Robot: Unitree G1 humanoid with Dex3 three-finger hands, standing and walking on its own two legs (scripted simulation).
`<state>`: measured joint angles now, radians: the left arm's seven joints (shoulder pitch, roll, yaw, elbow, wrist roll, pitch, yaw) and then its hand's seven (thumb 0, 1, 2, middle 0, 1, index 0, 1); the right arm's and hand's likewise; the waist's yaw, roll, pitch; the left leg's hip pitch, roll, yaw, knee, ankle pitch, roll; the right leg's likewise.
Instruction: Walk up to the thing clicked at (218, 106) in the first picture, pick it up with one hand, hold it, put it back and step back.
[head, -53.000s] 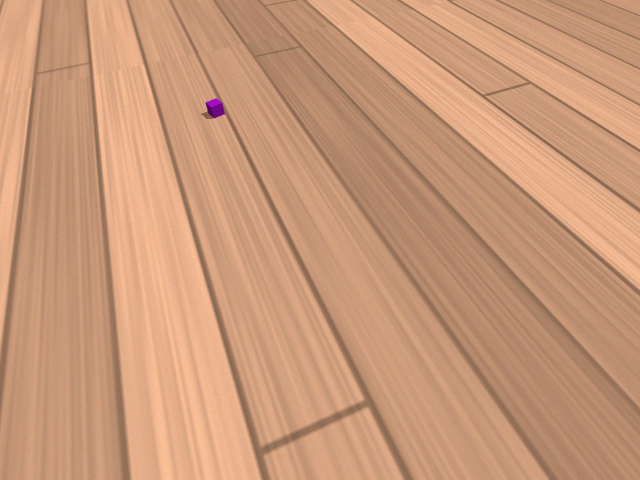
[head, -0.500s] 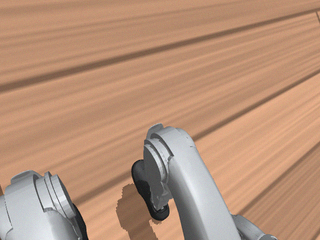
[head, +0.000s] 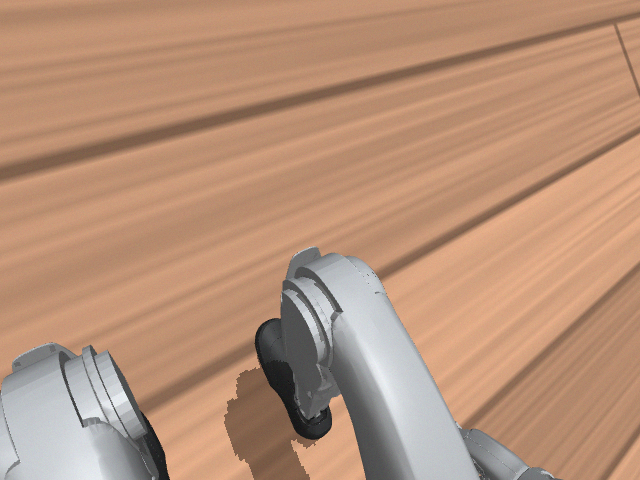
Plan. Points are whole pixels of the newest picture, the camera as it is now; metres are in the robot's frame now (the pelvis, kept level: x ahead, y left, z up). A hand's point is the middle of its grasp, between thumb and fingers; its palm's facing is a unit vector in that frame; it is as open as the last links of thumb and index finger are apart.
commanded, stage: open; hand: left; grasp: from above
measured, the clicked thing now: out of the picture +0.44 +0.33 -0.28
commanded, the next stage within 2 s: withdraw in 0.30 s
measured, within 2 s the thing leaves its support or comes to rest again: neither
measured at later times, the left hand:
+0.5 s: hand out of the picture +0.44 +0.32 -0.25, palm faces -0.40 -0.24 -0.88, open 14.3 cm
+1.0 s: hand out of the picture +0.40 +0.36 -0.08, palm faces -0.50 -0.14 -0.85, open 14.2 cm
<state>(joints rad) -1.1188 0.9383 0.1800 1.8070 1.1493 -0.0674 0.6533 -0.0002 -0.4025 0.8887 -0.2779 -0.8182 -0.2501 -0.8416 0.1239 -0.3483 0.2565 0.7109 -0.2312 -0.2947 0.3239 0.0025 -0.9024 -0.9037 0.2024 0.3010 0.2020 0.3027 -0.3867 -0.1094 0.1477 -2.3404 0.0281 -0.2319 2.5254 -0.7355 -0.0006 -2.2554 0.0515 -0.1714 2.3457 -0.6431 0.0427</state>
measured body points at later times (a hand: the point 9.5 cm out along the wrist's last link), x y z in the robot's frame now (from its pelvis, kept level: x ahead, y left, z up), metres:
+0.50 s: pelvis +0.00 +0.00 +0.00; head +0.28 +0.12 +0.33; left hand +0.46 +0.33 -0.20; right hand +0.04 -0.25 -0.06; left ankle +0.06 +0.13 -0.28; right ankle +0.12 -0.11 -0.28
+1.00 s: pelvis -0.01 -0.01 +0.05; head +0.21 +0.07 +0.44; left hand +0.43 +0.36 -0.03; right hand +0.12 -0.26 -0.06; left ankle +0.06 +0.13 -0.28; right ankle +0.12 -0.11 -0.28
